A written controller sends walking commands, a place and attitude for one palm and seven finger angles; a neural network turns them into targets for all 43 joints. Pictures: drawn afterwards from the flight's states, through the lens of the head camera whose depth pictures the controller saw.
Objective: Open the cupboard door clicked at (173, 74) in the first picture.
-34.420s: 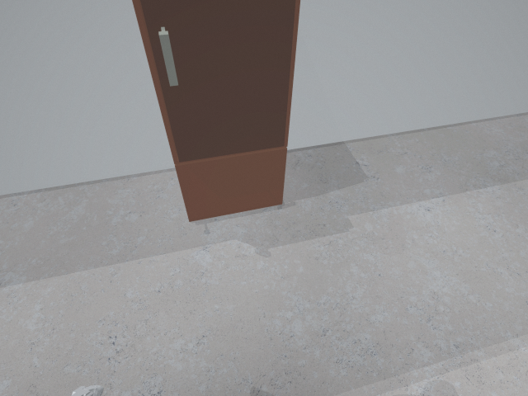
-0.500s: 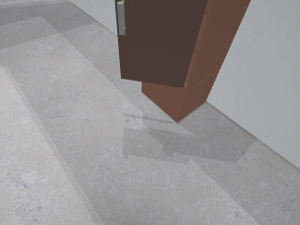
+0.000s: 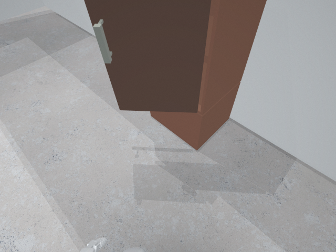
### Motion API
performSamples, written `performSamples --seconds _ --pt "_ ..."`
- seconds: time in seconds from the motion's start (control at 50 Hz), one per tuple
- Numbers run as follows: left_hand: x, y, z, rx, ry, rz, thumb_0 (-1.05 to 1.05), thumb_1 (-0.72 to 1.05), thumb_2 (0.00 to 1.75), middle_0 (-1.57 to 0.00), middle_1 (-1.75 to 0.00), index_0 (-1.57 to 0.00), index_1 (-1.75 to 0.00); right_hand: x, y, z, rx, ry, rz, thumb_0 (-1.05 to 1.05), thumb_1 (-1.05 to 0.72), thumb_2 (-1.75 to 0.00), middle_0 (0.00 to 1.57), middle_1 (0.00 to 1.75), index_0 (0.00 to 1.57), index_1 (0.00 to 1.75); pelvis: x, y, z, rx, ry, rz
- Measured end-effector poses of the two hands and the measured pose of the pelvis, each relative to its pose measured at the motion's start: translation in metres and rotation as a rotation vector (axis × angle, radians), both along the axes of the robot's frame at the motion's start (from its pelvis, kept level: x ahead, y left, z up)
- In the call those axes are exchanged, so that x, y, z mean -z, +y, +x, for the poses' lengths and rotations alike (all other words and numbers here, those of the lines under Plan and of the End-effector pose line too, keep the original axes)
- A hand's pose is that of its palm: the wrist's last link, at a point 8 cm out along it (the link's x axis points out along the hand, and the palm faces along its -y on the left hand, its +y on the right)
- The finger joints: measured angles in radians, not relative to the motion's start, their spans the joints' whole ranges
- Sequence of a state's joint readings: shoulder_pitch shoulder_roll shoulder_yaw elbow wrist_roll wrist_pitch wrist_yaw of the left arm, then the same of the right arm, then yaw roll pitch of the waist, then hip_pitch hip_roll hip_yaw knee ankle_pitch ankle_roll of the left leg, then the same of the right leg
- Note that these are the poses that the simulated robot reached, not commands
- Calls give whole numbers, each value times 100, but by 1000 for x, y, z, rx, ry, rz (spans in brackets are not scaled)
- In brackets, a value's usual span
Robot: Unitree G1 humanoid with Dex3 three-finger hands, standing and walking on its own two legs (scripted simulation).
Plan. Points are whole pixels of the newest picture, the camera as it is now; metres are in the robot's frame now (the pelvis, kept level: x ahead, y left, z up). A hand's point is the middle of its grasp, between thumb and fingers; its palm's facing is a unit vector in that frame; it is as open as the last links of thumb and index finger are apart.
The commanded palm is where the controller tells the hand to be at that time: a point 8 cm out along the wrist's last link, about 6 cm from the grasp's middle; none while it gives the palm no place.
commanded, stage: take the last steps up to it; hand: left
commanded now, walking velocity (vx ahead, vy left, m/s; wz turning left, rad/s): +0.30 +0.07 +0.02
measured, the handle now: (104, 41) +0.81 +0.27 +0.06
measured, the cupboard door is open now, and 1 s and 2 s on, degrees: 40 40 40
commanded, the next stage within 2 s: come to a stop and stand still in 0.40 s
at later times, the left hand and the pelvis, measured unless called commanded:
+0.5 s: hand out of the picture +0.14 +0.24 -0.18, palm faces +0.09 -0.98 -0.15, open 7.4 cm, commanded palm none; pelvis +0.17 +0.07 +0.00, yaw +0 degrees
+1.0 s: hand (100, 192) +0.31 +0.24 -0.17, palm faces +0.04 -0.98 -0.20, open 7.4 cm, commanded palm none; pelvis +0.23 +0.06 +0.00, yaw +0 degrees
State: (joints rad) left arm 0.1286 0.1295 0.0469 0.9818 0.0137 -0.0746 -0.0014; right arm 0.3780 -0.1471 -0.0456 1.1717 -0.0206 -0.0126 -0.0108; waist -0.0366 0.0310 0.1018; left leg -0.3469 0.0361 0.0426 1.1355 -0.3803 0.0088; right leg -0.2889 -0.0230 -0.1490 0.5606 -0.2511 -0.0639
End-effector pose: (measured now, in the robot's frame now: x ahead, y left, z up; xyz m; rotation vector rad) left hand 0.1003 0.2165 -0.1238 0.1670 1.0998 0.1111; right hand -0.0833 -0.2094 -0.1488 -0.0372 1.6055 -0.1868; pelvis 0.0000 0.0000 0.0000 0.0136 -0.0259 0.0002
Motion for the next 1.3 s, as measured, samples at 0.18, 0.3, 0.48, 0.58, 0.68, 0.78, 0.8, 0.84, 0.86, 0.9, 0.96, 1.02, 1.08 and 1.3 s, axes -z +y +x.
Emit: performSamples --seconds 0.18,0.3,0.48,0.58,0.68,0.78,0.8,0.84,0.86,0.9,0.96,1.02,1.08,1.3 --pt "-2 25 -25 -113 183 11 -2 95 90 -20 -30 -20 -30 -19 -13 178 -107 -276 -50 1 -93 -90 19 30 20 30 -15 7 63 -19 24 -6" --pt "13 34 -45 -180 348 -53 0 92 90 -20 -30 -20 -30 -28 6 288 -203 -407 -83 1 -93 -90 19 30 20 30 -9 34 112 -25 14 -15" --pt "29 68 18 -154 387 -63 1 91 90 -20 -30 -20 -30 -24 50 348 -211 -461 -107 0 -91 -90 19 30 20 30 1 68 168 0 7 -8" --pt "16 76 96 -111 246 -34 1 91 90 -19 -30 -20 -30 -21 50 332 -154 -370 -107 -1 -95 -90 20 30 20 30 -7 71 193 1 14 -3" --pt "15 80 151 -77 169 23 1 93 90 -20 -30 -20 -30 -6 46 317 -111 -255 -76 0 -94 -90 20 30 20 30 -1 61 216 2 11 23" --pt "10 72 181 -37 171 42 1 92 90 -20 -30 -20 -30 2 45 312 -54 -186 -40 0 -92 -90 20 30 20 30 0 54 231 2 20 7" --pt "10 71 186 -35 169 41 1 92 90 -20 -30 -20 -30 2 44 311 -48 -178 -39 1 -92 -90 20 30 20 30 0 54 233 -2 22 5" --pt "12 69 194 -36 162 36 1 92 90 -20 -30 -20 -30 1 44 311 -43 -163 -43 1 -92 -90 20 30 20 30 0 54 236 -10 24 -1" --pt "13 69 197 -38 157 31 1 91 90 -20 -30 -20 -30 1 44 310 -44 -156 -48 1 -91 -90 20 30 20 30 0 54 236 -13 23 -2" --pt "16 69 202 -46 147 20 0 91 90 -20 -30 -20 -30 -2 43 310 -48 -148 -60 1 -91 -90 20 30 20 30 1 56 236 -14 21 -2" --pt "18 70 205 -55 138 8 0 91 90 -20 -30 -20 -30 -5 42 313 -61 -155 -80 1 -91 -90 20 30 20 30 1 58 235 -10 20 1" --pt "19 70 203 -64 142 10 0 91 90 -20 -30 -20 -30 -6 40 318 -76 -177 -89 1 -91 -90 20 30 20 30 1 56 233 -6 19 6" --pt "18 67 194 -76 148 19 0 91 90 -20 -30 -20 -30 -2 36 325 -90 -200 -81 1 -91 -90 20 30 20 30 3 50 231 -4 18 14" --pt "14 66 142 -85 127 53 1 90 90 -20 -30 -20 -30 -13 16 385 -131 -456 -111 1 -91 -90 20 30 20 30 8 45 216 -23 -9 -19"
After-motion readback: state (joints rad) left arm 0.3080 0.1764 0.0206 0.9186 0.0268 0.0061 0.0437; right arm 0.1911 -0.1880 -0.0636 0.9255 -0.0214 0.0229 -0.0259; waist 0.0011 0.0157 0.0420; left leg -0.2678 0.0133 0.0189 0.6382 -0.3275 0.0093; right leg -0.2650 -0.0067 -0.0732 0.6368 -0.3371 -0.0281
